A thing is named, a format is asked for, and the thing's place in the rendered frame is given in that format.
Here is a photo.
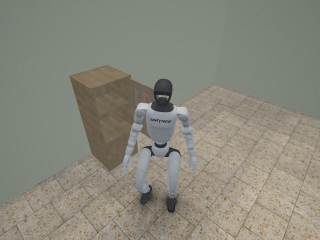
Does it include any right robot hand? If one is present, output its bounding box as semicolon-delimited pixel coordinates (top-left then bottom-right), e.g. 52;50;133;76
122;153;134;175

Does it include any left robot upper arm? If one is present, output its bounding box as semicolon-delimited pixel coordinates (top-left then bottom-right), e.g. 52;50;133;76
176;107;191;135

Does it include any right robot forearm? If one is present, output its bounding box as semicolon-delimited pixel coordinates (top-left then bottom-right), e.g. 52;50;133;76
125;123;139;155

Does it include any cupboard door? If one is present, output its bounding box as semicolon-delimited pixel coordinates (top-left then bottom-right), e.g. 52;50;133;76
129;78;159;139

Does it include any right robot upper arm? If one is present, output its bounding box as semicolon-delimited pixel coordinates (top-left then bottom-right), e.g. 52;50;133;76
132;102;149;133

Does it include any left robot hand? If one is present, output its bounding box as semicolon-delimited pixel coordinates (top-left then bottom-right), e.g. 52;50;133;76
186;155;197;175

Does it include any left robot shin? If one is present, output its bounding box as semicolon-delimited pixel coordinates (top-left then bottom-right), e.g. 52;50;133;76
168;189;177;199

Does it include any left robot forearm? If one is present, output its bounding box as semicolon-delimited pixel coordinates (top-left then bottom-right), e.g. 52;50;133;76
184;126;196;157

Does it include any robot right foot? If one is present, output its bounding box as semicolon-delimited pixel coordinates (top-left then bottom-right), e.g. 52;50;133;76
140;185;152;205

